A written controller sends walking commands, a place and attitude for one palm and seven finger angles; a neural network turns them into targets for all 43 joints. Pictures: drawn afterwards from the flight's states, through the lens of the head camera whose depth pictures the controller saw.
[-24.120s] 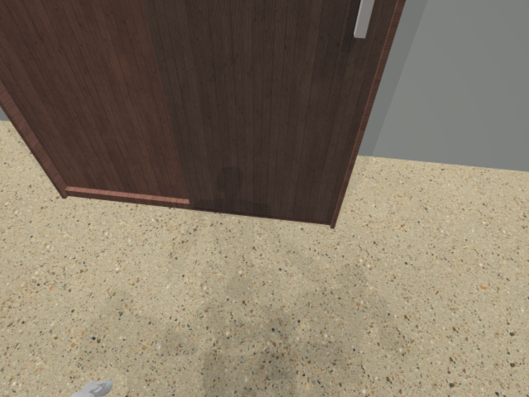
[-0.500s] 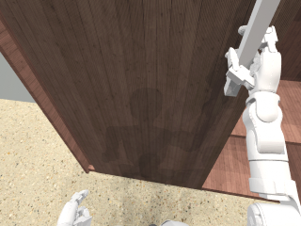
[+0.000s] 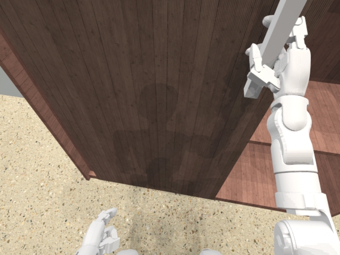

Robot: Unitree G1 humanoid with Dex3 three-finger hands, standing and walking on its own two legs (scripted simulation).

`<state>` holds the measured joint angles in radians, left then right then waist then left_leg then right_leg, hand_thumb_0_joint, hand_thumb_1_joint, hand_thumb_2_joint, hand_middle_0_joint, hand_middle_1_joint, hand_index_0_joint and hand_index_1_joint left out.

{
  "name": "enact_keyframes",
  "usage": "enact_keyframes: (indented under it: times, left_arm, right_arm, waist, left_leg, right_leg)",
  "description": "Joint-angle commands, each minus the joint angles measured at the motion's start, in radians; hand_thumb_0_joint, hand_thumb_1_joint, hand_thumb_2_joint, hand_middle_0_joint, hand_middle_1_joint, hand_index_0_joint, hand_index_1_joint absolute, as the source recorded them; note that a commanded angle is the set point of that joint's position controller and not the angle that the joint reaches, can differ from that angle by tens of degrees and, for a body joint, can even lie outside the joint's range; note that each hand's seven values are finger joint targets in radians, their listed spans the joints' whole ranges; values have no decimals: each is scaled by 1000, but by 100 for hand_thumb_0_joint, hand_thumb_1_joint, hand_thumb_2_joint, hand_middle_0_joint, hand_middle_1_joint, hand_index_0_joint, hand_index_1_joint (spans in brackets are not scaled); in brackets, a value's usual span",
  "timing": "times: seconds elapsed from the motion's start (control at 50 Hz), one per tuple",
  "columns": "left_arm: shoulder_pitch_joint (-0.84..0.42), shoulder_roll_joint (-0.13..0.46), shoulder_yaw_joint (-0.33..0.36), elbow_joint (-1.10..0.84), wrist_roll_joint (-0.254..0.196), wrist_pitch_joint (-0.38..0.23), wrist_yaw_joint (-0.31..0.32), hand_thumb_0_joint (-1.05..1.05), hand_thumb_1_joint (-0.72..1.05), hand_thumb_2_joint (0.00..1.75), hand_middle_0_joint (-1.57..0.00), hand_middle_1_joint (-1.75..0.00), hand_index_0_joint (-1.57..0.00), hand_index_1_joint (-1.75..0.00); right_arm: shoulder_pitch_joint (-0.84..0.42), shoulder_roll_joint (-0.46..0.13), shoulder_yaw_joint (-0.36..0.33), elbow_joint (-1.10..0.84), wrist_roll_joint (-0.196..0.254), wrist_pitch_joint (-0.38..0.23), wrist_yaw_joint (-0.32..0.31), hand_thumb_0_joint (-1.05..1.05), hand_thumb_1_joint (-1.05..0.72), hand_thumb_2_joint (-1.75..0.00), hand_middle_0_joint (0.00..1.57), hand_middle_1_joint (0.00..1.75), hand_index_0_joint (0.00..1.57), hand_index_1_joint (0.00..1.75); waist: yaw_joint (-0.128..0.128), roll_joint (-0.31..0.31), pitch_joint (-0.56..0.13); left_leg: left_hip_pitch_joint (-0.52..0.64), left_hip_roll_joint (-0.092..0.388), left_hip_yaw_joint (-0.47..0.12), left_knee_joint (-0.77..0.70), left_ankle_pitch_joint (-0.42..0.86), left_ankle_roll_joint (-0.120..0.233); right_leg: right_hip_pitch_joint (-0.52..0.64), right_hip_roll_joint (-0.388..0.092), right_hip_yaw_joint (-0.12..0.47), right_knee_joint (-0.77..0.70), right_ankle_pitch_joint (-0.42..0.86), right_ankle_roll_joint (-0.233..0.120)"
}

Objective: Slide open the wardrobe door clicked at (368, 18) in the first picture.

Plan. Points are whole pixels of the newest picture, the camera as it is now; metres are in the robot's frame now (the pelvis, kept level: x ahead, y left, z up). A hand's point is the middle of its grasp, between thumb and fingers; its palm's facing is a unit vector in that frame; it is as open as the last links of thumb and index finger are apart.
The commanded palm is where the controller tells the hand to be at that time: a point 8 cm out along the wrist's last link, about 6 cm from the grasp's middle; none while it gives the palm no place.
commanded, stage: stop walking and hold the door there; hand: right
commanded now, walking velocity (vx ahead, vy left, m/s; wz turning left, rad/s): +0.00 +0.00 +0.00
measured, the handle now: (271, 35) +0.45 -0.16 +0.28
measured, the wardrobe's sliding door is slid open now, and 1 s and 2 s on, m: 0.58 0.58 0.58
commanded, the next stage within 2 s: loosen the grip on the handle in 0.18 s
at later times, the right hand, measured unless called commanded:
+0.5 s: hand (260, 62) +0.41 -0.14 +0.25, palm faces +0.12 +0.99 -0.06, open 8.8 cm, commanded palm +0.38 -0.19 +0.23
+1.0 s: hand (255, 66) +0.41 -0.13 +0.24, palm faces +0.13 +0.99 -0.06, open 15.1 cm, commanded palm +0.38 -0.19 +0.23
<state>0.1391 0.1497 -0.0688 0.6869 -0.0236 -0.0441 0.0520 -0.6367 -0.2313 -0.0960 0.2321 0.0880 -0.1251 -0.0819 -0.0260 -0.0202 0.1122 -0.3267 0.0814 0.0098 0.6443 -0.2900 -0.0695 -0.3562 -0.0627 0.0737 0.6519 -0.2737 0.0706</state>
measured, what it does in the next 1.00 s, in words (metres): stands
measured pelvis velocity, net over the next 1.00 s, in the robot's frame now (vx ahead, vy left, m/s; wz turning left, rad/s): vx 0.02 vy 0.01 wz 0.05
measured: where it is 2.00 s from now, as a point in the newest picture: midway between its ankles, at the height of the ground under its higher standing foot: outside the picture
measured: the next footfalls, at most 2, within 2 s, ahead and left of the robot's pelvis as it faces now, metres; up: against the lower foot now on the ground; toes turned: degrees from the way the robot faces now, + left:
none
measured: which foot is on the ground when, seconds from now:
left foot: down 0.00-1.00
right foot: down 0.00-1.00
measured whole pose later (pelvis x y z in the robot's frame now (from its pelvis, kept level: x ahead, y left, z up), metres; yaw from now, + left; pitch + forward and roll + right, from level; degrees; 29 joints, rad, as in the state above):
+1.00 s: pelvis +0.02 +0.01 +0.01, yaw +3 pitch +0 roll +0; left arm 0.25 0.24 0.04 0.76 0.00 -0.15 0.05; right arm -0.45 -0.24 -0.21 0.22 0.11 -0.19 -0.05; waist 0.02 -0.03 0.00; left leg -0.29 0.05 -0.02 0.58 -0.28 -0.05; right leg -0.28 -0.09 0.04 0.55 -0.27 0.07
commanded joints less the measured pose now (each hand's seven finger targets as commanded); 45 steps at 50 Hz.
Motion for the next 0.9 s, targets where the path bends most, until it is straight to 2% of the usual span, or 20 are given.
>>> enact_keyframes:
  times: [0.0, 0.12, 0.24, 0.26, 0.28, 0.3, 0.32, 0.34, 0.36, 0.38, 0.42, 0.46, 0.5, 0.56, 0.6, 0.64, 0.68, 0.72, 0.76, 0.88]
  left_arm:
    - [-66, 149, 68, -126, 3, -34, 29, 0, 90, 90, -20, -30, -20, -30]
    - [-79, 165, 78, -144, -6, -26, 26, 0, 90, 90, -20, -30, -20, -30]
    - [-61, 171, 87, -147, -5, -20, 26, 0, 90, 90, -20, -30, -20, -30]
    - [42, 136, 51, -168, -35, -57, 36, 0, 90, 90, -20, -30, -20, -30]
    - [76, 158, 146, -123, 57, -123, -10, 0, 90, 90, -20, -30, -20, -30]
    - [143, 187, 159, -110, 17, -123, -7, 0, 90, 90, -20, -30, -20, -30]
    - [106, 210, 149, -112, 25, -142, -4, 0, 90, 90, -20, -30, -20, -30]
    - [95, 192, 145, -80, 16, -141, -2, 0, 90, 90, -20, -30, -20, -30]
    - [88, 190, 133, -89, 13, -144, -2, 0, 90, 90, -20, -30, -20, -30]
    - [59, 191, 118, -104, 10, -154, -9, 0, 90, 90, -20, -30, -20, -30]
    - [57, 194, 118, -87, 11, -161, -12, 0, 90, 90, -20, -30, -20, -30]
    - [53, 203, 122, -90, 17, -164, -16, 0, 90, 90, -20, -30, -20, -30]
    - [53, 201, 126, -95, 23, -167, -24, 0, 90, 90, -20, -30, -20, -30]
    - [56, 212, 135, -91, 26, -155, -23, 0, 90, 90, -20, -30, -20, -30]
    - [65, 212, 142, -87, 27, -151, -23, 0, 90, 90, -20, -30, -20, -30]
    - [66, 216, 143, -80, 24, -145, -18, 0, 90, 90, -20, -30, -20, -30]
    - [59, 215, 150, -85, 21, -150, -12, 0, 90, 90, -20, -30, -20, -30]
    - [55, 211, 148, -78, 18, -149, -7, 0, 90, 90, -20, -30, -20, -30]
    - [57, 214, 148, -66, 21, -152, 1, 0, 90, 90, -20, -30, -20, -30]
    - [41, 203, 145, -70, 27, -155, 5, 0, 90, 90, -20, -30, -20, -30]
  right_arm:
    - [-341, -178, -45, -205, -29, -91, 19, 0, -90, -90, 45, 140, 45, 140]
    - [-316, -111, 6, -206, -21, -107, 30, 0, -90, -90, 45, 140, 45, 140]
    - [-280, -141, -21, -188, -24, -111, 25, 0, -90, -90, 45, 140, 45, 140]
    - [-1052, -784, -454, -218, -114, -140, -40, 0, -90, -90, 45, 140, 45, 140]
    - [-639, -338, -204, 198, -119, -56, 44, 0, -78, -84, 45, 140, 45, 140]
    - [-569, -197, -155, 71, -29, -62, 67, 0, -66, -78, 45, 140, 45, 140]
    - [-658, -259, -207, -31, 7, -96, 74, 0, -54, -73, 45, 140, 45, 140]
    - [-533, -267, -223, 105, 9, -89, 87, 0, -42, -67, 45, 140, 45, 140]
    - [-473, -239, -201, 109, 17, -91, 94, 0, -30, -61, 45, 140, 45, 140]
    - [-537, -156, -110, 26, 35, -112, 91, 0, -17, -55, 45, 140, 45, 140]
    - [-489, -180, -114, 75, 15, -135, 69, 0, 7, -43, 45, 140, 45, 140]
    - [-463, -219, -138, 76, -8, -162, 52, 0, 31, -32, 45, 140, 45, 140]
    - [-468, -212, -120, 49, -20, -188, 47, 0, 55, -20, 42, 137, 42, 137]
    - [-437, -269, -154, 56, -33, -202, 49, 0, 55, -20, 38, 132, 38, 132]
    - [-427, -260, -149, 35, -28, -205, 55, 0, 55, -20, 36, 128, 36, 128]
    - [-429, -249, -135, 24, -20, -200, 61, 0, 55, -20, 33, 125, 33, 125]
    - [-423, -264, -153, -72, -10, -198, 60, 0, 55, -20, 30, 122, 30, 122]
    - [-363, -226, -133, -96, 1, -181, 59, 0, 55, -20, 28, 118, 28, 118]
    - [-321, -249, -165, -109, 4, -174, 50, 0, 55, -20, 25, 115, 25, 115]
    - [-215, -201, -152, -237, 6, -151, 32, 0, 55, -20, 25, 115, 25, 115]
  waist:
    - [26, 117, -392]
    - [19, 3, -377]
    - [21, 49, -373]
    - [8, -53, -269]
    - [72, 108, -483]
    - [105, 151, -542]
    - [106, 144, -533]
    - [74, 113, -472]
    - [61, -2, -381]
    - [82, -39, -308]
    - [74, -7, -232]
    - [64, 21, -249]
    - [67, 40, -284]
    - [63, 61, -304]
    - [61, 53, -333]
    - [71, 50, -316]
    - [55, 29, -386]
    - [51, 22, -359]
    - [47, 39, -346]
    - [28, 32, -383]
  left_leg:
    - [108, 83, -24, -153, 121, 73]
    - [159, -7, 45, -79, 151, 41]
    - [129, 35, 10, -148, 135, 59]
    - [132, -57, 1, -141, -122, 35]
    - [98, -106, 31, -129, 143, 120]
    - [147, -123, 48, -137, 255, 90]
    - [145, -109, 39, -144, 226, 77]
    - [137, -116, 34, -167, 151, 78]
    - [116, -112, 33, -196, 94, 84]
    - [64, -100, 33, -202, 21, 84]
    - [28, -95, 26, -217, -79, 81]
    - [19, -97, 25, -208, -114, 80]
    - [16, -93, 18, -200, -138, 74]
    - [12, -91, 4, -202, -181, 68]
    - [26, -90, 1, -197, -167, 68]
    - [19, -88, 1, -206, -176, 66]
    - [67, -91, 1, -195, -115, 72]
    - [74, -91, 5, -198, -65, 72]
    - [87, -93, 9, -200, -15, 71]
    - [142, -92, 31, -167, 171, 68]
  right_leg:
    - [147, 15, -83, -30, 203, -73]
    - [119, -33, -30, -117, 318, -92]
    - [142, -4, -75, -69, 272, -78]
    - [152, 17, -58, -229, 34, -99]
    - [204, 44, -122, -223, 227, -78]
    - [207, 63, -108, -178, 242, -96]
    - [228, 57, -113, -170, 182, -91]
    - [191, 67, -107, -188, 122, -97]
    - [173, 66, -111, -205, 74, -90]
    - [155, 65, -107, -204, -4, -88]
    - [87, 69, -101, -205, -92, -91]
    - [71, 72, -100, -195, -104, -97]
    - [62, 71, -104, -178, -109, -102]
    - [43, 74, -108, -161, -126, -106]
    - [47, 70, -107, -160, -121, -108]
    - [42, 73, -106, -161, -134, -107]
    - [85, 69, -104, -168, -85, -111]
    - [93, 69, -106, -168, -42, -110]
    - [99, 68, -107, -164, 11, -111]
    - [141, 70, -121, -158, 154, -105]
